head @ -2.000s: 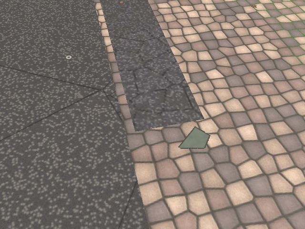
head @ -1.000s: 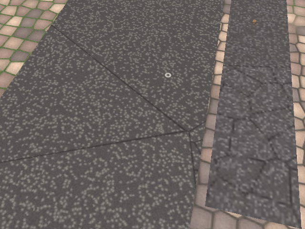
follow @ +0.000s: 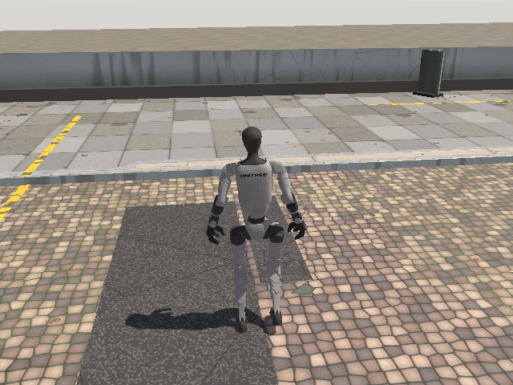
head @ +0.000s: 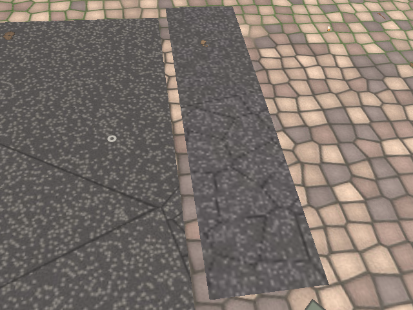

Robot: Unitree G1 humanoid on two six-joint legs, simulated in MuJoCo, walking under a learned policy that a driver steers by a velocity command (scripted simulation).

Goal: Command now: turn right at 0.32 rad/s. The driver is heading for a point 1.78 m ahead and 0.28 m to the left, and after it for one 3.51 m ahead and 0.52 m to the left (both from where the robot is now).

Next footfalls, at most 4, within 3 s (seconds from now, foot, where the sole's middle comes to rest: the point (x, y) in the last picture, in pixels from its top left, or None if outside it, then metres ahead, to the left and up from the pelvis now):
0.14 right None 0.02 -0.12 -0.78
0.46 left None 0.02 0.11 -0.78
1.34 left None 0.40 0.03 -0.78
1.90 right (209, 227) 0.76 -0.03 -0.78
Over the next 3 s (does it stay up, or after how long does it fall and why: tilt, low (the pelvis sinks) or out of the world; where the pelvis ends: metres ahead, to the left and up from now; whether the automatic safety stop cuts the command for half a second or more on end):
stays up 1.09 0.21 -0.03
